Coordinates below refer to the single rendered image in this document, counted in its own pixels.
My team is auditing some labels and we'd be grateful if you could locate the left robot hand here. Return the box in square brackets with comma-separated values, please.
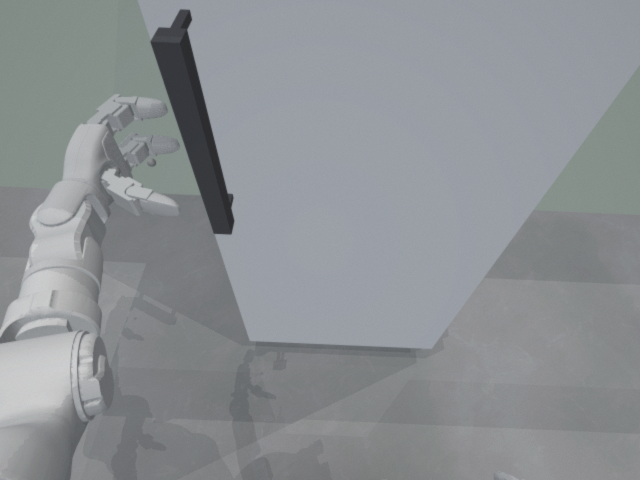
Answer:
[62, 94, 180, 216]

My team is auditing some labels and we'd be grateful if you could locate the robot left forearm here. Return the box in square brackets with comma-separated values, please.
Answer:
[0, 180, 111, 344]

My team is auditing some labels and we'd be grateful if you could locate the robot left upper arm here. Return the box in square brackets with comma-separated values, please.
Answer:
[0, 330, 114, 480]

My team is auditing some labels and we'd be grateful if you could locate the handle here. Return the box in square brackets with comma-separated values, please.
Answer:
[150, 9, 234, 235]

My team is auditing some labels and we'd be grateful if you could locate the fridge door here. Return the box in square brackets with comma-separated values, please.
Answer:
[138, 0, 640, 349]

